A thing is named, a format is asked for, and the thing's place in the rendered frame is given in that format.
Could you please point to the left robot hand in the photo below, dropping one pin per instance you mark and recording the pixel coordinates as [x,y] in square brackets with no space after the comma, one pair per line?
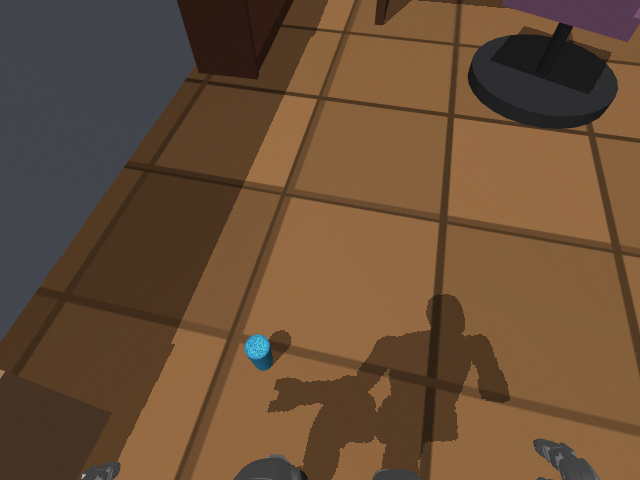
[107,471]

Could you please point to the office chair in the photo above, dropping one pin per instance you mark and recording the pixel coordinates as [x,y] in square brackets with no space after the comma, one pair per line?
[548,82]

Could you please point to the right robot hand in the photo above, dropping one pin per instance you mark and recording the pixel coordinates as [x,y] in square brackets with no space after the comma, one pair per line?
[564,459]

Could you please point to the bookshelf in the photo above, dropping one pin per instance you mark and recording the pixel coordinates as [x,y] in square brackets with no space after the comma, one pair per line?
[232,37]

